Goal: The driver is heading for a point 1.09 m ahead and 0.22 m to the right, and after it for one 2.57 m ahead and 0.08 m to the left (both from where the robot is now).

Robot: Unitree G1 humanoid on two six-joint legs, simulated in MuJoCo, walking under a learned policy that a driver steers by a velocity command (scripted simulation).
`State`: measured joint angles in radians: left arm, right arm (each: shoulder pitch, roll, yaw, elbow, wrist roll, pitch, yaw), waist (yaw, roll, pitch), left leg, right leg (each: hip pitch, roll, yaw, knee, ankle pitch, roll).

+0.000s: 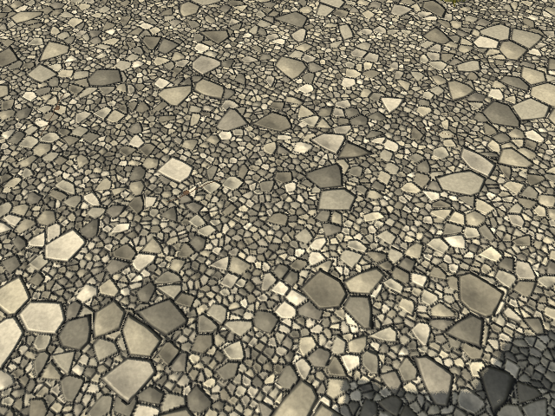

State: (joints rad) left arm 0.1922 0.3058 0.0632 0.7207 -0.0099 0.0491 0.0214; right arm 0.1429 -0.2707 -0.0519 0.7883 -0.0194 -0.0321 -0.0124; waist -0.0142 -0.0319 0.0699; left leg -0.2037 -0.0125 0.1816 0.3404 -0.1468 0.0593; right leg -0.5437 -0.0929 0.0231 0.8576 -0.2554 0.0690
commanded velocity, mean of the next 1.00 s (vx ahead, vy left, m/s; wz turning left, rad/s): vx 0.05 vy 0.00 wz -0.39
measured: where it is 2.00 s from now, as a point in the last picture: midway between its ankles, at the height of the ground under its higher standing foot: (360, 387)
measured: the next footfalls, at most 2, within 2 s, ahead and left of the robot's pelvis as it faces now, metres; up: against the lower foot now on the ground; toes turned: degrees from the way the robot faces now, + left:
right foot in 0.16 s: +0.08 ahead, -0.14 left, +0.00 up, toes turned -8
left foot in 0.60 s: +0.14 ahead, +0.08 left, +0.00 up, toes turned -24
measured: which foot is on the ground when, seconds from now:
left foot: down 0.00-0.16, up 0.18-0.58, down 0.60-0.94, up 0.96-1.00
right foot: up 0.00-0.14, down 0.16-0.60, up 0.62-0.90, down 0.92-1.00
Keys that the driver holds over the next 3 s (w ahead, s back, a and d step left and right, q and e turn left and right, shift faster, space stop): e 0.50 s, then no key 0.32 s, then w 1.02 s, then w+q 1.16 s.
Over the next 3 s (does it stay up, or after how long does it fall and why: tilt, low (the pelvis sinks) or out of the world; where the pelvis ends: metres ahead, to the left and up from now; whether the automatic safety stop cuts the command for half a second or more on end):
stays up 1.06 -0.29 0.00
